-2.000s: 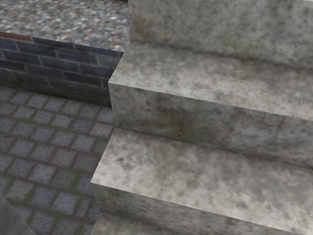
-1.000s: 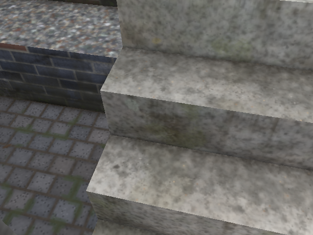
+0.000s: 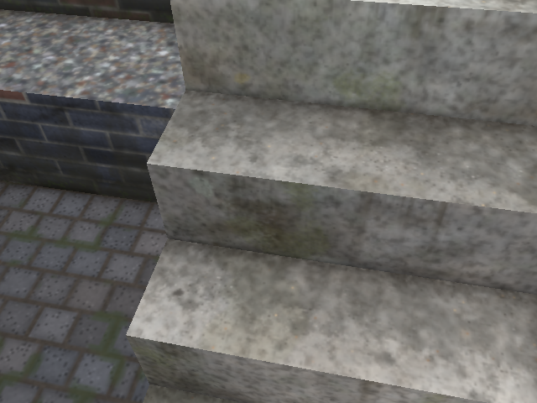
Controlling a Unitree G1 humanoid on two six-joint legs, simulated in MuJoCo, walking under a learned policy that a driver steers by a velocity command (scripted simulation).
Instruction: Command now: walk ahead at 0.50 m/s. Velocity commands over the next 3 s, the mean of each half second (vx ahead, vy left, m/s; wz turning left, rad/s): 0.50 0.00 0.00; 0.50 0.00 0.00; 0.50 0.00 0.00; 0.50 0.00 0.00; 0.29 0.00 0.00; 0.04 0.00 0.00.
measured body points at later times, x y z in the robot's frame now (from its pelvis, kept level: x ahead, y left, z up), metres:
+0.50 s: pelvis +0.00 +0.00 +0.00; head +0.00 -0.01 +0.45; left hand +0.10 +0.23 -0.13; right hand +0.12 -0.24 -0.13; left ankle -0.03 +0.15 -0.75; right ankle -0.04 -0.06 -0.75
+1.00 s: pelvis +0.00 +0.00 +0.00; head +0.00 -0.01 +0.45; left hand +0.10 +0.23 -0.13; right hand +0.11 -0.24 -0.13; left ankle -0.03 +0.15 -0.75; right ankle -0.04 -0.06 -0.75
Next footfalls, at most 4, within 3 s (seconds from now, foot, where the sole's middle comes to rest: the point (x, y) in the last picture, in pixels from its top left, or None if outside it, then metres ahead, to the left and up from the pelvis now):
none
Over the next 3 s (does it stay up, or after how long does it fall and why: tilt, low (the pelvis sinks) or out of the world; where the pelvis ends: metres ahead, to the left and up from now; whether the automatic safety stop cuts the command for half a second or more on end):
stays up -0.02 0.01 0.00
